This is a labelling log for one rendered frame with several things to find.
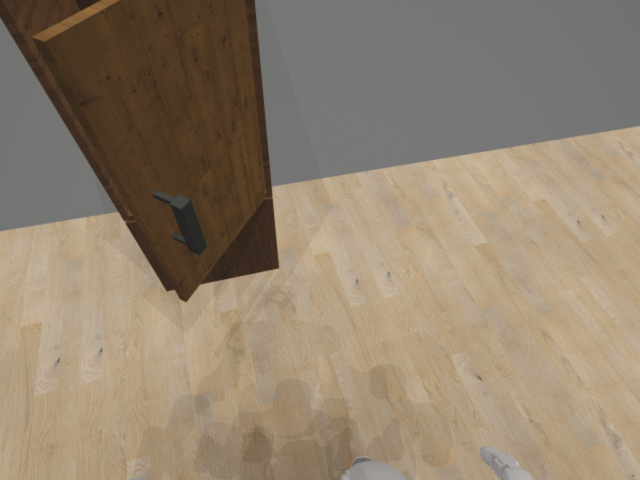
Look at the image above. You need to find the cupboard door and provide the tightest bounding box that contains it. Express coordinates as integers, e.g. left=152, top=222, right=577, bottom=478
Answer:
left=31, top=0, right=266, bottom=302

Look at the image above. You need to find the robot right hand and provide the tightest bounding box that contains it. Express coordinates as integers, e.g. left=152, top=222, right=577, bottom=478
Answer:
left=480, top=446, right=533, bottom=480

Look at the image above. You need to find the handle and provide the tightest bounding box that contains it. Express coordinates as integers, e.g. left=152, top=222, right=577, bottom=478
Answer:
left=152, top=190, right=207, bottom=256

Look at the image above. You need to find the right robot shin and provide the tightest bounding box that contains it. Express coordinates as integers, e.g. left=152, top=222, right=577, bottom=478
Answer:
left=351, top=456, right=371, bottom=467

